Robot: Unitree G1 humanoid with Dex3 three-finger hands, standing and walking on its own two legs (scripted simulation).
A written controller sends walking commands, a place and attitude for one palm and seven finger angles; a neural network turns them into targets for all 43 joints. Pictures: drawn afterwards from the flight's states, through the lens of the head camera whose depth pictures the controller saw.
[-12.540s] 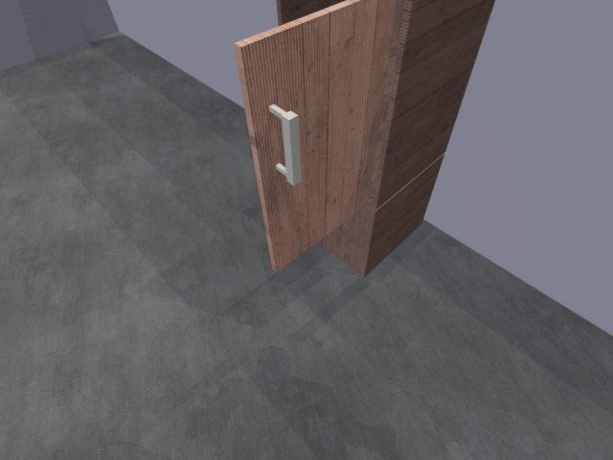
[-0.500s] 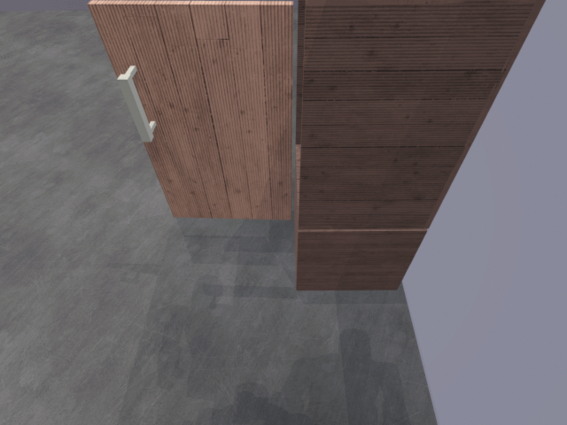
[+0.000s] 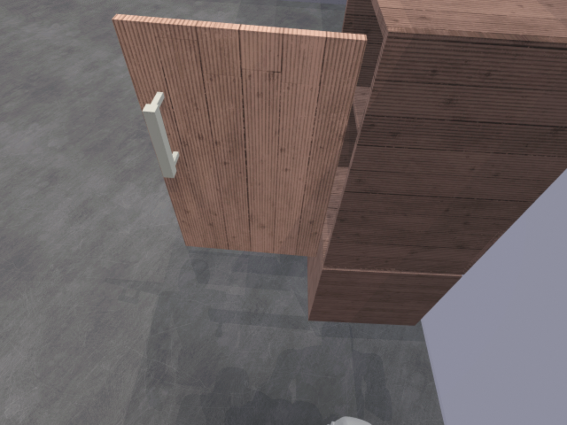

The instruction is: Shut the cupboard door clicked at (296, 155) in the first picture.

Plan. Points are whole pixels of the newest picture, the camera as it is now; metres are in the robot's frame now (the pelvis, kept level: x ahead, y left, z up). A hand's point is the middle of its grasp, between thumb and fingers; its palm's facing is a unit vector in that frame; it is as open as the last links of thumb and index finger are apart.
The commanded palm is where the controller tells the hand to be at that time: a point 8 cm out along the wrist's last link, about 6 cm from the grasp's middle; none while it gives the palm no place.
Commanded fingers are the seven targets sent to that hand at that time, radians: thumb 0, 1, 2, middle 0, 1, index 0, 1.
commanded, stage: come to a stop and stand still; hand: left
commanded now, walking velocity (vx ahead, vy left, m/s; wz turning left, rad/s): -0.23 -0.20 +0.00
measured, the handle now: (164, 136) +0.55 +0.26 +0.07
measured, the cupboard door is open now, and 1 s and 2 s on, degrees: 88 88 88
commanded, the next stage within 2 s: look again from close up in 1.04 s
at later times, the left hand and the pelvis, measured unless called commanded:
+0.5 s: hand (182, 417) +0.15 +0.17 -0.17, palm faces +0.01 -0.98 -0.21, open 7.4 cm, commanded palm none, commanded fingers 0.00 0.90 0.90 -0.20 -0.30 -0.20 -0.30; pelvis +0.07 -0.01 +0.00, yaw +0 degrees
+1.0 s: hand out of the picture +0.09 +0.18 -0.16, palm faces +0.01 -0.97 -0.23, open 7.4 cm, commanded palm none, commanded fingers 0.00 0.90 0.90 -0.20 -0.30 -0.20 -0.30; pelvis +0.06 +0.00 +0.00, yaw -1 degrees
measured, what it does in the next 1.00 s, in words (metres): steps on the spot: right foot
